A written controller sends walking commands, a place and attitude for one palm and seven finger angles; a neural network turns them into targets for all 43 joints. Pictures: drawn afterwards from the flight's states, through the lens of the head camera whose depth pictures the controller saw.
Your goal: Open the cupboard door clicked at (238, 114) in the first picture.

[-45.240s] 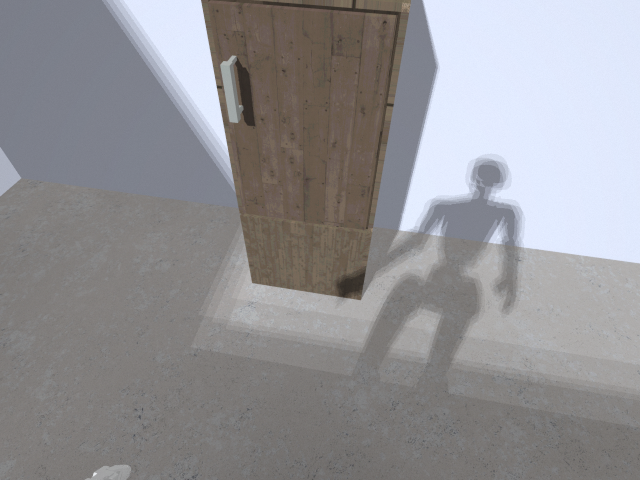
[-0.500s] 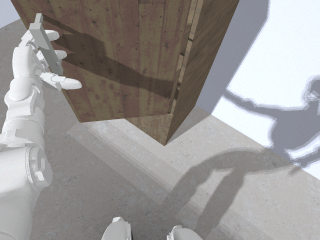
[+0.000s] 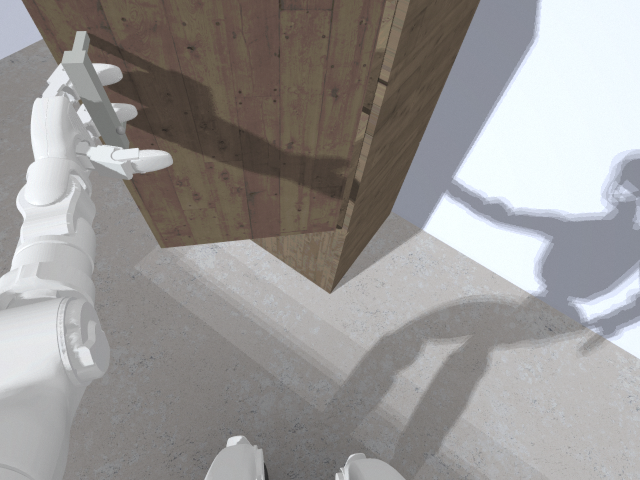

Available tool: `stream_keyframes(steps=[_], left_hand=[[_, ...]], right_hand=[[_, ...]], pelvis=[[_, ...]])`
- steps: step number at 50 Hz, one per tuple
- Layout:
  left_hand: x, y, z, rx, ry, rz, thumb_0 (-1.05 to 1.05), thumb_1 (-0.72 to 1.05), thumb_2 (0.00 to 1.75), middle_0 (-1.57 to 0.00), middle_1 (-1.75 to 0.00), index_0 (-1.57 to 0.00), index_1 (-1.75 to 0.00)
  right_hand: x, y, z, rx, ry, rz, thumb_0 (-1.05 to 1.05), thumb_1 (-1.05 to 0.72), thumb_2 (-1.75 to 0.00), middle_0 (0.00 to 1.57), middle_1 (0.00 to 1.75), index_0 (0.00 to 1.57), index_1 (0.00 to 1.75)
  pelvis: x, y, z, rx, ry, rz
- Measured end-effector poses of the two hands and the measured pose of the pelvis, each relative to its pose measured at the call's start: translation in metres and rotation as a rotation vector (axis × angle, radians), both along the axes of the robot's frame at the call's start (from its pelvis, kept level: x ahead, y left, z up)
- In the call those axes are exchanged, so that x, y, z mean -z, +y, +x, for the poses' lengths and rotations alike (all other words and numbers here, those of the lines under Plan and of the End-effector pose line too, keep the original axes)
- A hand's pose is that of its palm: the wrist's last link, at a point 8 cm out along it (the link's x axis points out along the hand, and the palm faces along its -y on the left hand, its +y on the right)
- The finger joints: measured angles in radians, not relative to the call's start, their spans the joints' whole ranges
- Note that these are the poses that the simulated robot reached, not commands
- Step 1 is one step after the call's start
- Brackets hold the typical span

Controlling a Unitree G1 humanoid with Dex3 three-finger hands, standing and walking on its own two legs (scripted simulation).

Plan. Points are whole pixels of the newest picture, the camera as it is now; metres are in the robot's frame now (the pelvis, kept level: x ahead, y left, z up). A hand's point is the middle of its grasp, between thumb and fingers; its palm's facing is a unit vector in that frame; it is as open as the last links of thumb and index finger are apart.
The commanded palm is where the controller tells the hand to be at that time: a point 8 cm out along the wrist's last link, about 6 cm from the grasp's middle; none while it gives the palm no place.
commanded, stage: close the thumb around the handle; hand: left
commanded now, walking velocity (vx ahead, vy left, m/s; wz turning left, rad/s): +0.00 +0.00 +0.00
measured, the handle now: (102, 96) +0.57 +0.23 +0.11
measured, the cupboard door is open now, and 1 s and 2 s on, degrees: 45 55 88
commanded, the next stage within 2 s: pull the door open along its arc in 0.50 s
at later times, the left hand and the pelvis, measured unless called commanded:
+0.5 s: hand (120, 134) +0.51 +0.20 +0.11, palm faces +0.12 -0.99 +0.00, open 5.7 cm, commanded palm +0.48 +0.23 +0.11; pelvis +0.00 +0.00 +0.00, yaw +1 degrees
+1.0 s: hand (125, 170) +0.45 +0.19 +0.11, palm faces +0.06 -1.00 +0.00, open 6.0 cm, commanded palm +0.39 +0.23 +0.11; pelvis +0.01 -0.01 +0.01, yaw -1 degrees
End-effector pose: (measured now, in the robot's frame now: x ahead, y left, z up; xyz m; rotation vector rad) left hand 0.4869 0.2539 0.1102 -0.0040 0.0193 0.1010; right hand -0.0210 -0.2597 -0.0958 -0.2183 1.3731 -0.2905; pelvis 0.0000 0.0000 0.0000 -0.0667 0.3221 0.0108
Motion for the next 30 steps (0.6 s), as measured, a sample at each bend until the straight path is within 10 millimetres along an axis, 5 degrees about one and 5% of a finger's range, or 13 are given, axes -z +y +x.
stream_keyframes(steps=[21, 30], left_hand=[[0.0, -0.001, -0.007, -0.019, -0.008, 0.006, 0.0, 0.71, 0.82, -0.35, -1.33, -0.35, -1.33], [0.0, -0.001, -0.007, -0.014, -0.007, 0.004, 0.01, 0.73, 0.82, -0.34, -1.35, -0.35, -1.35]], right_hand=[[0.003, -0.001, 0.02, -0.026, -0.032, 0.012, 0.01, -0.9, -0.9, 0.2, 0.3, 0.2, 0.3], [0.003, -0.006, 0.018, -0.026, -0.03, 0.003, 0.01, -0.9, -0.9, 0.2, 0.3, 0.2, 0.3]], pelvis=[[-0.001, -0.001, 0.003, -0.007, -0.008, 0.004], [0.0, -0.004, 0.002, -0.01, -0.008, 0.005]])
